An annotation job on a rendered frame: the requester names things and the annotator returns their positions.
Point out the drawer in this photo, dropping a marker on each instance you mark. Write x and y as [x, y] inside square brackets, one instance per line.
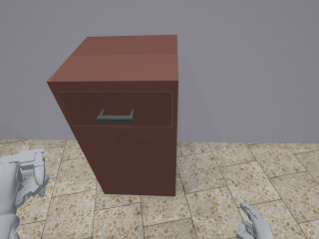
[151, 108]

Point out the left robot hand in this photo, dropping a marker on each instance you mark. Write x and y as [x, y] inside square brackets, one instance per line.
[33, 171]

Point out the cabinet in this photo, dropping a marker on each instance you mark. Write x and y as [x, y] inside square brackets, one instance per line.
[126, 159]

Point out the robot left forearm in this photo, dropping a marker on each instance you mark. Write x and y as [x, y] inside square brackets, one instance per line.
[9, 222]

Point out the handle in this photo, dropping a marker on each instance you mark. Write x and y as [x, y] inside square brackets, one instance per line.
[115, 119]

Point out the right robot hand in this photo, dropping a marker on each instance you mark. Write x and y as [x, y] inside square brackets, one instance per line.
[259, 229]

